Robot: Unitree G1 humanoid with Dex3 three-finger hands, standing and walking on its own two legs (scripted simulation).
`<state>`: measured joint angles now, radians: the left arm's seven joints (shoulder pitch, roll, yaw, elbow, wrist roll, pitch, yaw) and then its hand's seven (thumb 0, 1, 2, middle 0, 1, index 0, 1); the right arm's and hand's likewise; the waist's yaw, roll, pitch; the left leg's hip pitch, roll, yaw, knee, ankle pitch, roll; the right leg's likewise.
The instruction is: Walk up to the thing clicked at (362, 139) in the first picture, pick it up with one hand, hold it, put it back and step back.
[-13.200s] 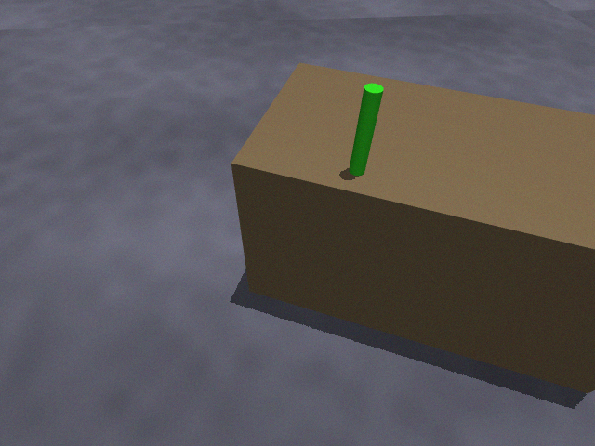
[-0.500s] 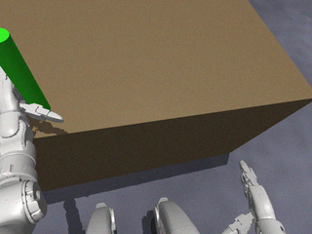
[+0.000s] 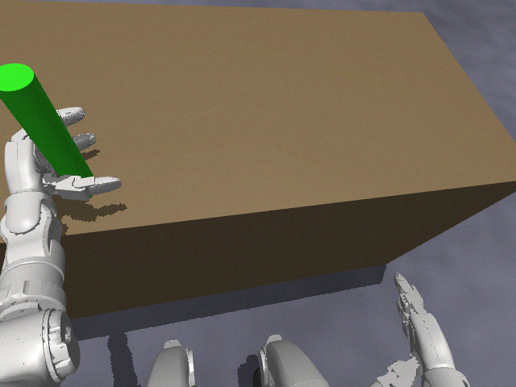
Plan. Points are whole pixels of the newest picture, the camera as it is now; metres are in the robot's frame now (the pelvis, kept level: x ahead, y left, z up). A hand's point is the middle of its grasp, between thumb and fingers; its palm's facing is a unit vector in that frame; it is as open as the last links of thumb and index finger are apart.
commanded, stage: close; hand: left
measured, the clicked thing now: (57, 145) +0.45 +0.23 +0.08
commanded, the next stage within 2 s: settle in 0.26 s
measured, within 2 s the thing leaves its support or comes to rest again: leaves its support in 0.52 s
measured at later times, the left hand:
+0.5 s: hand (74, 168) +0.45 +0.22 +0.03, palm faces +0.18 -0.98 -0.01, open 5.2 cm
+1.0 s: hand (59, 139) +0.46 +0.22 +0.08, palm faces +0.17 -0.99 +0.00, open 5.1 cm
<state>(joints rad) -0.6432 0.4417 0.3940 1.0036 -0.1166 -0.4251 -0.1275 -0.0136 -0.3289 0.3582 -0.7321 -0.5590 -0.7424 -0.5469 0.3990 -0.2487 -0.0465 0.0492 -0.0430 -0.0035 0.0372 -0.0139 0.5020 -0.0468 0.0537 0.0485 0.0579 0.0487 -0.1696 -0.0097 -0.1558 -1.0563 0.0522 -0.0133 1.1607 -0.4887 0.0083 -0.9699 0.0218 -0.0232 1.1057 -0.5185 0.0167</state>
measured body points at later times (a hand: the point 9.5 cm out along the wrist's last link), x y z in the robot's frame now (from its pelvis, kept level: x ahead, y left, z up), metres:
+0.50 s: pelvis +0.00 -0.01 +0.00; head +0.11 +0.04 +0.44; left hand +0.43 +0.27 +0.03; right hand +0.15 -0.27 +0.00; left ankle +0.03 +0.11 -0.65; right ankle +0.00 -0.14 -0.65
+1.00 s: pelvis +0.00 +0.00 +0.02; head +0.09 +0.03 +0.46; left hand +0.44 +0.28 +0.09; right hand +0.15 -0.26 +0.00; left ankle +0.03 +0.11 -0.65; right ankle +0.00 -0.14 -0.65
